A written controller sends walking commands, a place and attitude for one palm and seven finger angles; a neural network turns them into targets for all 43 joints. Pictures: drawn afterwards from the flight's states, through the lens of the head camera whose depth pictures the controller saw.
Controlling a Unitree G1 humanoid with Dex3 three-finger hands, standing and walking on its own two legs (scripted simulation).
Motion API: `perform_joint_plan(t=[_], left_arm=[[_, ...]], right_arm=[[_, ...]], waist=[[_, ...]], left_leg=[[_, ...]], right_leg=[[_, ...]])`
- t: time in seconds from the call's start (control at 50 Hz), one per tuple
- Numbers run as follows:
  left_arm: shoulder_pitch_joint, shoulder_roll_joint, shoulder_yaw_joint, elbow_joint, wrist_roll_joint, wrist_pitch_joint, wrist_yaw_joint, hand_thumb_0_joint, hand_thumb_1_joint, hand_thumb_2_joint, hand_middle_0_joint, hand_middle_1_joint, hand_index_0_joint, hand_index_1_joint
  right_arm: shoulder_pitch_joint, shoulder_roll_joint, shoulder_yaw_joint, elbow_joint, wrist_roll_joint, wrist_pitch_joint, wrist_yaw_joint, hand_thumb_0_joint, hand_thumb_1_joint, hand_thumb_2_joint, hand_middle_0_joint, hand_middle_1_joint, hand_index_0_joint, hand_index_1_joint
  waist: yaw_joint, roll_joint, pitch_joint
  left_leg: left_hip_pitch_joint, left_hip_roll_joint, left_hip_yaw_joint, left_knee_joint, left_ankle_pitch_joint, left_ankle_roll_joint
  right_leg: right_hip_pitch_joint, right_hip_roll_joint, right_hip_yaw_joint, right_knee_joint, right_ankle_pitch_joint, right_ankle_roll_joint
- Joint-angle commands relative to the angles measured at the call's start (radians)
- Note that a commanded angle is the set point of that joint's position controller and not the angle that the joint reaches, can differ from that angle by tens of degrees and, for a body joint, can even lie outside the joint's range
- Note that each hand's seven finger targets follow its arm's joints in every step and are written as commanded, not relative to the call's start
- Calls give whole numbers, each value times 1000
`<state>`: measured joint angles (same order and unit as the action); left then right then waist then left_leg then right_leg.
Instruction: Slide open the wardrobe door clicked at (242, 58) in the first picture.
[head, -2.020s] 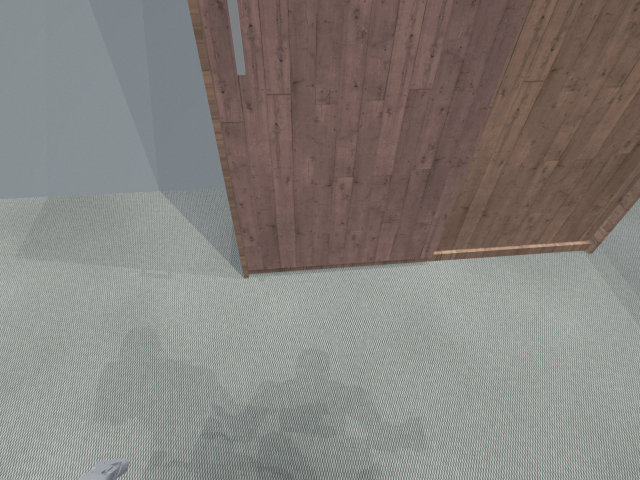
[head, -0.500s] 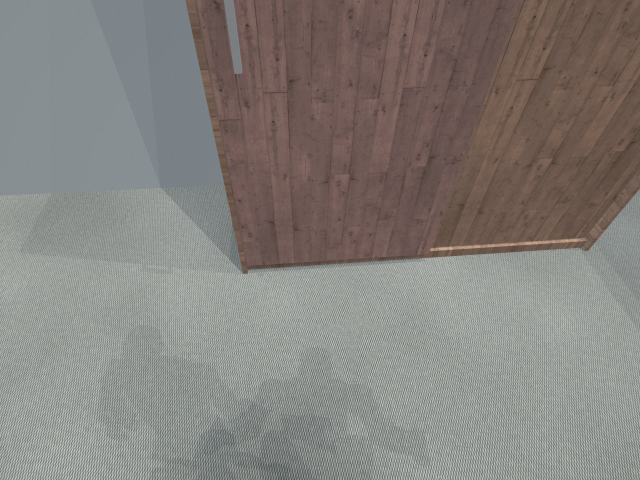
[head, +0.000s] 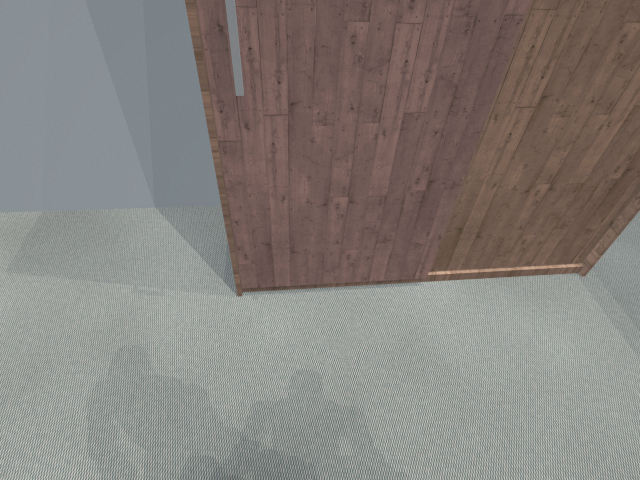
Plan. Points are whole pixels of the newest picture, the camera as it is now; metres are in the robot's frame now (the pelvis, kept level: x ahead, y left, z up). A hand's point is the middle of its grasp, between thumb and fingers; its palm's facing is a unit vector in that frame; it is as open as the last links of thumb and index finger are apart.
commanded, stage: walk to a spot facing it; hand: left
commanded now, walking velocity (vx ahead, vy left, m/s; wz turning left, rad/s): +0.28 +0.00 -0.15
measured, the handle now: (234, 34) +0.91 +0.26 +0.19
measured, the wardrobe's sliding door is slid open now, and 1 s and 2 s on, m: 0.00 0.00 0.00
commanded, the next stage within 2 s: turn to face it in 0.14 s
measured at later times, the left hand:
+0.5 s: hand (244, 409) +0.27 +0.14 -0.17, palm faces -0.04 -0.97 -0.22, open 7.3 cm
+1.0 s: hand out of the picture +0.15 +0.18 -0.17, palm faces +0.18 -0.96 -0.20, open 7.4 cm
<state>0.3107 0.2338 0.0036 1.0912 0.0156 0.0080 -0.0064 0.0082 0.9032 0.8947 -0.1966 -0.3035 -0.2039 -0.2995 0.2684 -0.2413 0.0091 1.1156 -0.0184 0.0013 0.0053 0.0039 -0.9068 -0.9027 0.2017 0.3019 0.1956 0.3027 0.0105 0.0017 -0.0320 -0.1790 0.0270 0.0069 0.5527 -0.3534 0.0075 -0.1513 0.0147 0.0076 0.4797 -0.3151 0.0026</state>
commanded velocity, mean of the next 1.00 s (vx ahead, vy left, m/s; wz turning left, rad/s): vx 0.12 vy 0.00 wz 0.13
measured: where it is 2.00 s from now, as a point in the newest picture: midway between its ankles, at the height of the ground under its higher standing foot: (310, 418)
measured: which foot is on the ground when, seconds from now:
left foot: down 0.00-0.40, up 0.42-0.74, down 0.76-1.00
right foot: down 0.00-0.06, up 0.08-0.38, down 0.40-0.78, up 0.80-1.00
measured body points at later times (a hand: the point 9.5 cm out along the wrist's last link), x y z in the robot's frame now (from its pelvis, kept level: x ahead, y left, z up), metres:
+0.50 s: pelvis +0.14 -0.04 -0.01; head +0.18 -0.04 +0.43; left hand +0.27 +0.19 -0.15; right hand +0.00 -0.23 -0.16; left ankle +0.01 +0.09 -0.66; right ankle +0.23 -0.12 -0.73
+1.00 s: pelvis +0.19 -0.01 +0.01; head +0.19 +0.00 +0.46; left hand +0.14 +0.23 -0.15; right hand +0.25 -0.24 -0.14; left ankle +0.19 +0.08 -0.73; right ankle +0.19 -0.14 -0.67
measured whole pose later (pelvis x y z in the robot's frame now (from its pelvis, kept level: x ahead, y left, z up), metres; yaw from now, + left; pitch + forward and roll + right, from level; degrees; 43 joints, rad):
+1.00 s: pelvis +0.19 -0.01 +0.01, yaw +7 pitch -1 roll +0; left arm 0.34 0.20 0.06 1.06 0.03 0.03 0.00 0.01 0.91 0.89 -0.19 -0.30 -0.20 -0.30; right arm 0.28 -0.15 -0.03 1.01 -0.02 -0.02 -0.02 0.00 -0.93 -0.90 0.20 0.30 0.20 0.30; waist 0.01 -0.03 0.00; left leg -0.20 0.00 0.09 0.42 -0.22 0.05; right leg -0.43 -0.07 -0.06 0.97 -0.37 0.03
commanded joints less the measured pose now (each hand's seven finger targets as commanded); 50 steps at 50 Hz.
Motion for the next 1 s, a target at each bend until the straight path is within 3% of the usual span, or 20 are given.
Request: perform_joint_plan(t=[0.0, 0.04, 0.06, 0.12, 0.26, 0.3, 0.34, 0.36, 0.38, 0.4, 0.46, 0.52, 0.64, 0.7, 0.72, 0.74, 0.76, 0.78, 0.86, 0.98], left_arm=[[2, 150, 51, -57, 1, -27, 9, 0, 900, 900, -200, -300, -200, -300], [-67, 51, 34, -93, 2, -35, 4, 0, 900, 900, -200, -300, -200, -300], [-137, 66, 34, -128, 8, -45, 12, 0, 900, 900, -200, -300, -200, -300], [-120, 31, 45, -110, 4, -48, 2, 0, 900, 900, -200, -300, -200, -300], [-177, -53, 37, -144, 1, -32, -21, 0, 900, 900, -200, -300, -200, -300], [-75, -40, 43, -113, 2, -36, -10, 0, 900, 900, -200, -300, -200, -300], [105, 18, 60, -54, 7, -47, 4, 0, 900, 900, -200, -300, -200, -300], [179, 95, 76, -38, 13, -62, 18, 0, 900, 900, -200, -300, -200, -300], [234, 174, 96, -31, 11, -70, 29, 0, 900, 900, -200, -300, -200, -300], [197, 166, 93, -42, -5, -64, 34, 0, 900, 900, -200, -300, -200, -300], [-67, 78, 68, -111, -2, -36, 49, 0, 900, 900, -200, -300, -200, -300], [-140, 39, 53, -141, 5, -34, 49, 0, 900, 900, -200, -300, -200, -300], [-107, 58, 71, -149, 14, -10, 50, 0, 900, 900, -200, -300, -200, -300], [-103, 62, 72, -151, 7, 1, 46, 0, 900, 900, -200, -300, -200, -300], [-95, 40, 70, -155, 2, 8, 44, 0, 900, 900, -200, -300, -200, -300], [-65, -8, 65, -171, -4, 16, 38, 0, 900, 900, -200, -300, -200, -300], [-80, -21, 55, -189, -4, 17, 34, 0, 900, 900, -200, -300, -200, -300], [-91, -1, 62, -185, 1, 13, 31, 0, 900, 900, -200, -300, -200, -300], [-43, 10, 66, -129, 23, -1, 8, 0, 900, 900, -200, -300, -200, -300], [-53, -13, 51, -116, 19, -16, -3, 0, 900, 900, -200, -300, -200, -300]], right_arm=[[78, -97, -35, -39, 2, -47, -14, 0, -900, -900, 200, 300, 200, 300], [279, -179, -64, 24, -7, -63, -28, 0, -900, -900, 200, 300, 200, 300], [359, -163, -61, 46, -7, -64, -39, 0, -900, -900, 200, 300, 200, 300], [311, -91, -43, 27, -6, -77, -52, 0, -900, -900, 200, 300, 200, 300], [289, -32, -39, 42, -2, -83, -60, 0, -900, -900, 200, 300, 200, 300], [268, -55, -47, 47, 8, -77, -64, 0, -900, -900, 200, 300, 200, 300], [252, -53, -52, 41, 19, -71, -57, 0, -900, -900, 200, 300, 200, 300], [285, -10, -48, 34, 25, -68, -47, 0, -900, -900, 200, 300, 200, 300], [348, 39, -46, 22, 30, -65, -46, 0, -900, -900, 200, 300, 200, 300], [326, 16, -55, 20, 29, -51, -54, 0, -900, -900, 200, 300, 200, 300], [229, 66, -59, 5, 13, -10, -40, 0, -900, -900, 200, 300, 200, 300], [269, 102, -51, 5, 2, 22, -30, 0, -900, -900, 200, 300, 200, 300], [159, 89, -54, -70, -1, 24, -18, 0, -900, -900, 200, 300, 200, 300], [167, 71, -55, -81, -2, 14, -16, 0, -900, -900, 200, 300, 200, 300], [177, 41, -60, -84, -3, 9, -15, 0, -900, -900, 200, 300, 200, 300], [169, -37, -75, -103, -10, 0, -18, 0, -900, -900, 200, 300, 200, 300], [140, -89, -82, -130, -15, -3, -25, 0, -900, -900, 200, 300, 200, 300], [79, -92, -78, -143, -20, -4, -29, 0, -900, -900, 200, 300, 200, 300], [44, -48, -66, -143, -7, -31, -39, 0, -900, -900, 200, 300, 200, 300], [131, -64, -81, -103, -4, -41, -37, 0, -900, -900, 200, 300, 200, 300]], waist=[[-44, -24, 159], [-114, 311, 159], [-135, 268, 199], [-85, 95, 197], [-47, 143, 194], [8, 142, 126], [87, 79, 14], [110, -54, -72], [98, -239, -199], [84, -159, -193], [8, -54, 67], [-55, -83, 56], [-27, -124, 65], [-47, -75, 66], [-53, 9, 81], [-45, 252, 99], [-43, 354, 135], [-32, 248, 118], [-18, 156, 108], [-57, 87, 75]], left_leg=[[-19, 45, -4, -101, -17, 23], [231, 288, -353, -303, 170, 138], [309, 349, -419, -309, 413, 182], [303, 337, -245, -250, 696, 208], [147, 189, 16, -278, 765, 122], [117, 196, 24, -175, 888, 115], [51, 150, 34, 25, 759, 68], [-121, 99, 39, 239, 483, 32], [-246, -30, 68, 567, -189, 0], [-214, -2, -17, 694, -270, 14], [-242, 85, -27, 731, -147, 8], [-172, 79, 11, 587, -77, -17], [-148, 64, 78, 312, -68, -29], [-36, 40, 102, 76, 51, -31], [-5, 72, 35, -55, 81, -22], [-41, 232, -227, -214, 90, 44], [-106, 357, -388, -347, 160, 130], [-167, 360, -382, -375, 50, 177], [-15, 234, -229, -368, -14, 129], [119, 235, -203, -367, 3, 181]], right_leg=[[-148, -141, 160, -61, -87, -110], [-443, 26, -82, 378, -122, -32], [-580, 3, -33, 514, -245, -31], [-598, -87, -1, 620, -181, -32], [-342, -41, -154, 243, 69, -35], [-152, -15, -157, 161, 162, -52], [112, -27, -134, 27, 325, -50], [327, -180, 7, 21, 504, -99], [432, -484, 324, -22, 778, -216], [300, -508, 311, -92, 760, -265], [-108, -425, 151, -211, 254, -210], [-233, -352, -25, -239, 209, -142], [-231, -345, -54, -226, 20, -148], [-258, -309, -100, -115, -33, -103], [-295, -269, -132, -17, -73, -64], [-360, -156, -180, 145, -148, 0], [-366, -84, -160, 316, -234, 32], [-299, -100, -86, 418, -220, 20], [-440, -99, -47, 575, -52, 24], [-428, -109, -69, 402, -66, 35]])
